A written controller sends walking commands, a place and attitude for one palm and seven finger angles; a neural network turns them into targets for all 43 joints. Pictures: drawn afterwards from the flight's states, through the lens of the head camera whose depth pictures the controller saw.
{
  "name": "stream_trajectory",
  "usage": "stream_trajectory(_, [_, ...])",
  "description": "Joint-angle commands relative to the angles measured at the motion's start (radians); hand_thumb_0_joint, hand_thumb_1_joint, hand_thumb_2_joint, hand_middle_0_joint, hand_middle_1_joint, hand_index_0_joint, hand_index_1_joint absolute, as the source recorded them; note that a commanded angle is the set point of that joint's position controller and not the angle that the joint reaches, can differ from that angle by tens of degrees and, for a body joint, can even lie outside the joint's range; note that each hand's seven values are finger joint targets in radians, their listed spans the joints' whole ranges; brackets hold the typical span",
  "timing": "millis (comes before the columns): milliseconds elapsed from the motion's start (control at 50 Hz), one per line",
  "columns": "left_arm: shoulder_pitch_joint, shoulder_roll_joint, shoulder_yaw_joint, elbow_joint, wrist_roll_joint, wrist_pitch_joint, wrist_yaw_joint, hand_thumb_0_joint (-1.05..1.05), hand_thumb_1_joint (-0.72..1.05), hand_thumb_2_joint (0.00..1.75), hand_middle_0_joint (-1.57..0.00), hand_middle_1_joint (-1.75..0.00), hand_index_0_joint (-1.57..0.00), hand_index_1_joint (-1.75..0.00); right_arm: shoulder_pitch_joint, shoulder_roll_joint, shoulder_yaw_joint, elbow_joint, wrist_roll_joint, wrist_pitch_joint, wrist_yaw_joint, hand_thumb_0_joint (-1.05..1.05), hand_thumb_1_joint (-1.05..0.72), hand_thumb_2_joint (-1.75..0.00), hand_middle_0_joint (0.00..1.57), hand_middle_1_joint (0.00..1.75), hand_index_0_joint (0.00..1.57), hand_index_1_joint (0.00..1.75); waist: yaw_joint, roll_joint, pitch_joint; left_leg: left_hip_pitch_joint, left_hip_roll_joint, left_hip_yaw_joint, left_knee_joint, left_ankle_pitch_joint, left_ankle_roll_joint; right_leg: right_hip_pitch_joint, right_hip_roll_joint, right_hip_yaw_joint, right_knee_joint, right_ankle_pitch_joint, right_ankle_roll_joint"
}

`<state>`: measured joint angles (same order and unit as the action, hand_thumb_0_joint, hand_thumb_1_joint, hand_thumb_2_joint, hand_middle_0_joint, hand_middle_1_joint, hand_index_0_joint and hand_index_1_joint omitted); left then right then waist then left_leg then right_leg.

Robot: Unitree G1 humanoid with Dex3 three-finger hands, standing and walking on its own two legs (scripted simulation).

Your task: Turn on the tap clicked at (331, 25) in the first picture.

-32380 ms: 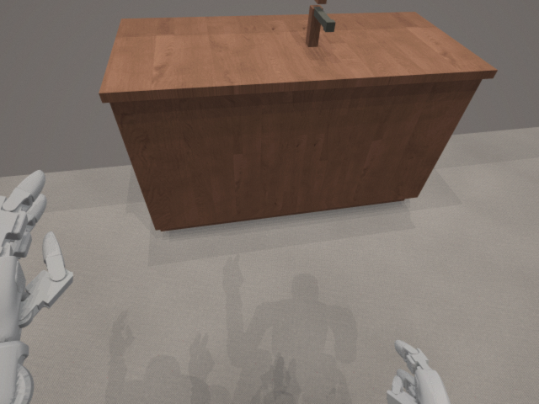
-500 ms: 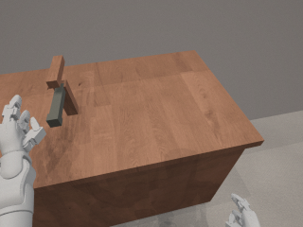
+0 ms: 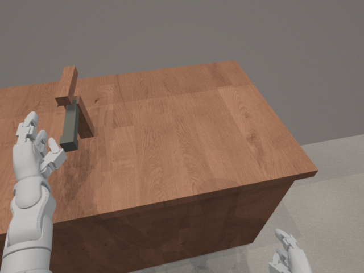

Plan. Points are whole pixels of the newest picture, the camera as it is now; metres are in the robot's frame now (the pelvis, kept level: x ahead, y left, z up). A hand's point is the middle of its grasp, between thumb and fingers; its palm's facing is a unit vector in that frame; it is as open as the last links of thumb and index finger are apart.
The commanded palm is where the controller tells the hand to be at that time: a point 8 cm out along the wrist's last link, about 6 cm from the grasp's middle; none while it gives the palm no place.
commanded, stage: push the lever round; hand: left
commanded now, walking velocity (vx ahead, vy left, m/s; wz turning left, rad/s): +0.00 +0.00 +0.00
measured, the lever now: (69, 142) +0.34 +0.28 +0.12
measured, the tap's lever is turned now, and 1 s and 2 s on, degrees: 4 22 51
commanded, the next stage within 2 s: none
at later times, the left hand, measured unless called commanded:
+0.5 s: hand (77, 151) +0.32 +0.25 +0.12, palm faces +0.52 -0.85 -0.06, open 7.7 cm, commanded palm +0.28 +0.28 +0.11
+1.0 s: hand (89, 147) +0.33 +0.23 +0.12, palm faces +0.60 -0.80 -0.04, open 7.8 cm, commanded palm +0.28 +0.25 +0.11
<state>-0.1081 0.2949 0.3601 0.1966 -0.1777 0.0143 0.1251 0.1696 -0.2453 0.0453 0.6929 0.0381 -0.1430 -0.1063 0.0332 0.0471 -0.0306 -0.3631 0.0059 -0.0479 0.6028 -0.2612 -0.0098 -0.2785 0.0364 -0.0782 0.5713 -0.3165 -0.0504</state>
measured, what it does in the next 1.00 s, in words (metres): stands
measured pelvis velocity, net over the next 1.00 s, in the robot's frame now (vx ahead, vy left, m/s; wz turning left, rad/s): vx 0.00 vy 0.00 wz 0.00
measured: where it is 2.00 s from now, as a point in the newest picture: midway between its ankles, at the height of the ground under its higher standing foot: outside the picture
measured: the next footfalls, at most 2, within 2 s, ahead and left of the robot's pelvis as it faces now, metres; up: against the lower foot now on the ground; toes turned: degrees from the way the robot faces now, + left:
none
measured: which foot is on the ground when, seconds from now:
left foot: down 0.00-1.00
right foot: down 0.00-1.00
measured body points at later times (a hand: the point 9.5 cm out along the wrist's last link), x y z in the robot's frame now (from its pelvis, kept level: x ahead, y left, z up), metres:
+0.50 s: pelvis +0.00 +0.00 +0.00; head +0.00 -0.01 +0.45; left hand +0.29 +0.30 +0.13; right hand +0.18 -0.23 -0.09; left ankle +0.03 +0.13 -0.73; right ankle -0.01 -0.09 -0.73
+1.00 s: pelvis +0.00 +0.00 +0.00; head -0.01 -0.01 +0.45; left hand +0.29 +0.27 +0.12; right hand +0.19 -0.23 -0.09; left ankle +0.03 +0.13 -0.73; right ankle -0.01 -0.09 -0.73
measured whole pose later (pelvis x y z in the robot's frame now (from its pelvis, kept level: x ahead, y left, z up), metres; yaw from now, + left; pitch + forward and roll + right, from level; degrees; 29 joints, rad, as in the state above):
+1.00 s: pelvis +0.00 +0.00 +0.00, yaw +0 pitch +1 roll -1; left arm -0.15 0.14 0.21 0.12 -0.09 0.09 0.44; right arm 0.14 -0.24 0.03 0.70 0.01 -0.04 -0.08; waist 0.03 0.04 -0.04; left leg -0.35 0.01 -0.05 0.60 -0.26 -0.01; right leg -0.26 0.04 -0.08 0.56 -0.31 -0.05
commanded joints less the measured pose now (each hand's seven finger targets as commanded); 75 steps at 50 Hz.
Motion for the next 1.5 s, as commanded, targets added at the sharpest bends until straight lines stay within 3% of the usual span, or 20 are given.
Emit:
stream_trajectory(0, [-0.245,0.236,0.059,-0.253,0.008,-0.079,-0.002,0.0,0.9,0.9,-0.15,-0.15,-0.15,-0.15,-0.099,-0.127,-0.053,-0.15,0.0,-0.048,-0.008,0.0,-0.9,-0.9,0.2,0.3,0.2,0.3,0.003,0.05,-0.235,0.155,-0.018,0.005,-0.055,0.178,0.04,0.023,-0.03,0.05,-0.095,0.268,0.018])
stream_trajectory(120, [-0.278,0.192,0.018,-0.26,0.004,-0.081,0.01,0.0,0.9,0.9,-0.15,-0.15,-0.15,-0.15,-0.101,-0.128,-0.055,-0.149,0.004,-0.05,-0.009,0.0,-0.9,-0.9,0.2,0.3,0.2,0.3,-0.011,0.01,-0.206,0.146,-0.017,0.0,-0.059,0.149,0.042,0.002,-0.031,0.05,-0.103,0.238,0.023])
stream_trajectory(140, [-0.25,0.22,0.051,-0.247,0.007,-0.081,0.016,0.0,0.9,0.9,-0.15,-0.15,-0.15,-0.15,-0.091,-0.132,-0.059,-0.145,0.001,-0.05,-0.009,0.0,-0.9,-0.9,0.2,0.3,0.2,0.3,-0.003,-0.013,-0.222,0.146,-0.016,-0.001,-0.058,0.164,0.042,0.016,-0.029,0.048,-0.1,0.255,0.021])
stream_trajectory(200, [-0.245,0.216,0.04,-0.268,0.016,-0.078,0.021,0.0,0.9,0.9,-0.15,-0.15,-0.15,-0.15,-0.103,-0.127,-0.057,-0.147,0.002,-0.045,-0.007,0.0,-0.9,-0.9,0.2,0.3,0.2,0.3,-0.002,0.03,-0.217,0.145,-0.016,0.003,-0.061,0.159,0.04,0.014,-0.031,0.05,-0.101,0.245,0.021])
stream_trajectory(360, [-0.277,0.147,-0.012,-0.275,0.029,-0.069,0.093,0.0,0.9,0.9,-0.15,-0.15,-0.15,-0.15,-0.121,-0.127,-0.059,-0.147,-0.004,-0.046,-0.004,0.0,-0.9,-0.9,0.2,0.3,0.2,0.3,-0.01,-0.011,-0.198,0.14,-0.015,-0.001,-0.065,0.116,0.041,-0.01,-0.029,0.048,-0.113,0.189,0.023])
stream_trajectory(400, [-0.301,0.127,-0.039,-0.296,0.046,-0.062,0.113,0.0,0.9,0.9,-0.15,-0.15,-0.15,-0.15,-0.129,-0.122,-0.054,-0.15,-0.007,-0.041,-0.001,0.0,-0.9,-0.9,0.2,0.3,0.2,0.3,-0.009,0.029,-0.204,0.148,-0.015,-0.005,-0.068,0.123,0.038,-0.012,-0.031,0.047,-0.107,0.185,0.02])
stream_trajectory(440, [-0.308,0.131,-0.031,-0.261,0.047,-0.049,0.137,0.0,0.9,0.9,-0.15,-0.15,-0.15,-0.15,-0.129,-0.126,-0.055,-0.145,-0.007,-0.033,-0.002,0.0,-0.9,-0.9,0.2,0.3,0.2,0.3,-0.011,-0.015,-0.195,0.135,-0.014,-0.009,-0.069,0.104,0.039,-0.013,-0.03,0.049,-0.114,0.167,0.022])
stream_trajectory(660, [-0.344,0.053,-0.096,-0.282,0.087,-0.016,0.238,0.0,0.9,0.9,-0.15,-0.15,-0.15,-0.15,-0.151,-0.113,-0.054,-0.159,-0.023,0.013,0.01,0.0,-0.9,-0.9,0.2,0.3,0.2,0.3,-0.006,-0.009,-0.247,0.152,-0.014,-0.001,-0.057,0.16,0.037,0.019,-0.035,0.049,-0.105,0.222,0.021])
stream_trajectory(700, [-0.334,0.083,-0.059,-0.279,0.092,-0.011,0.256,0.0,0.9,0.9,-0.15,-0.15,-0.15,-0.15,-0.148,-0.115,-0.057,-0.153,-0.024,0.025,0.011,0.0,-0.9,-0.9,0.2,0.3,0.2,0.3,-0.001,-0.018,-0.247,0.147,-0.012,-0.004,-0.059,0.178,0.035,0.034,-0.035,0.047,-0.103,0.24,0.018])
stream_trajectory(800, [-0.355,0.052,-0.085,-0.286,0.097,0.003,0.283,0.0,0.9,0.9,-0.15,-0.15,-0.15,-0.15,-0.162,-0.112,-0.056,-0.154,-0.026,0.042,0.012,0.0,-0.9,-0.9,0.2,0.3,0.2,0.3,-0.012,-0.028,-0.206,0.14,-0.009,-0.002,-0.056,0.174,0.038,0.02,-0.038,0.05,-0.116,0.238,0.021])
stream_trajectory(980, [-0.353,-0.035,-0.162,-0.322,0.116,0.018,0.343,0.0,0.9,0.9,-0.15,-0.15,-0.15,-0.15,-0.18,-0.107,-0.064,-0.155,-0.033,0.053,0.016,0.0,-0.9,-0.9,0.2,0.3,0.2,0.3,-0.009,-0.029,-0.239,0.164,-0.007,-0.002,-0.055,0.2,0.034,0.031,-0.041,0.048,-0.114,0.247,0.018])
stream_trajectory(1100, [-0.401,-0.052,-0.17,-0.315,0.141,0.039,0.399,0.0,0.9,0.9,-0.15,-0.15,-0.15,-0.15,-0.196,-0.1,-0.065,-0.138,-0.037,0.066,0.016,0.0,-0.9,-0.9,0.2,0.3,0.2,0.3,-0.011,-0.026,-0.225,0.168,-0.005,-0.014,-0.071,0.175,0.028,0.02,-0.041,0.045,-0.123,0.194,0.015])
stream_trajectory(1140, [-0.42,-0.098,-0.214,-0.306,0.148,0.046,0.417,0.0,0.9,0.9,-0.15,-0.15,-0.15,-0.15,-0.205,-0.096,-0.064,-0.141,-0.038,0.07,0.019,0.0,-0.9,-0.9,0.2,0.3,0.2,0.3,-0.016,-0.033,-0.223,0.168,-0.004,-0.013,-0.07,0.165,0.028,0.012,-0.041,0.043,-0.122,0.18,0.016])
stream_trajectory(1200, [-0.456,-0.077,-0.185,-0.28,0.159,0.055,0.446,0.0,0.9,0.9,-0.15,-0.15,-0.15,-0.15,-0.208,-0.094,-0.067,-0.126,-0.041,0.078,0.019,0.0,-0.9,-0.9,0.2,0.3,0.2,0.3,-0.011,-0.032,-0.231,0.166,-0.004,-0.015,-0.077,0.157,0.025,0.017,-0.042,0.046,-0.127,0.167,0.013])
stream_trajectory(1240, [-0.484,-0.124,-0.228,-0.273,0.166,0.058,0.459,0.0,0.9,0.9,-0.15,-0.15,-0.15,-0.15,-0.214,-0.087,-0.066,-0.126,-0.042,0.08,0.023,0.0,-0.9,-0.9,0.2,0.3,0.2,0.3,-0.02,-0.024,-0.239,0.171,-0.004,-0.012,-0.073,0.156,0.023,0.008,-0.043,0.043,-0.122,0.165,0.013])
stream_trajectory(1300, [-0.517,-0.097,-0.188,-0.238,0.172,0.07,0.485,0.0,0.9,0.9,-0.15,-0.15,-0.15,-0.15,-0.216,-0.088,-0.068,-0.115,-0.046,0.09,0.024,0.0,-0.9,-0.9,0.2,0.3,0.2,0.3,-0.012,-0.034,-0.234,0.159,-0.004,-0.015,-0.077,0.153,0.021,0.013,-0.043,0.046,-0.127,0.158,0.012])
stream_trajectory(1380, [-0.568,-0.172,-0.25,-0.215,0.188,0.073,0.515,0.0,0.9,0.9,-0.15,-0.15,-0.15,-0.15,-0.222,-0.079,-0.071,-0.115,-0.051,0.091,0.035,0.0,-0.9,-0.9,0.2,0.3,0.2,0.3,-0.02,-0.029,-0.248,0.166,-0.002,-0.012,-0.069,0.155,0.017,-0.005,-0.042,0.038,-0.116,0.154,0.01])
stream_trajectory(1400, [-0.555,-0.142,-0.209,-0.205,0.193,0.075,0.528,0.0,0.9,0.9,-0.15,-0.15,-0.15,-0.15,-0.218,-0.081,-0.076,-0.107,-0.055,0.094,0.036,0.0,-0.9,-0.9,0.2,0.3,0.2,0.3,-0.01,-0.021,-0.26,0.165,-0.002,-0.014,-0.071,0.161,0.014,0.002,-0.041,0.039,-0.114,0.154,0.008])
stream_trajectory(1420, [-0.557,-0.184,-0.245,-0.198,0.193,0.078,0.533,0.0,0.9,0.9,-0.15,-0.15,-0.15,-0.15,-0.219,-0.077,-0.074,-0.114,-0.055,0.095,0.041,0.0,-0.9,-0.9,0.2,0.3,0.2,0.3,-0.012,-0.041,-0.263,0.16,-0.003,-0.012,-0.069,0.166,0.016,0.006,-0.042,0.035,-0.111,0.159,0.011])
stream_trajectory(1480, [-0.621,-0.18,-0.236,-0.156,0.201,0.086,0.558,0.0,0.9,0.9,-0.15,-0.15,-0.15,-0.15,-0.219,-0.077,-0.076,-0.103,-0.058,0.1,0.044,0.0,-0.9,-0.9,0.2,0.3,0.2,0.3,-0.021,-0.065,-0.257,0.15,-0.001,-0.006,-0.062,0.151,0.018,-0.004,-0.044,0.038,-0.12,0.147,0.012])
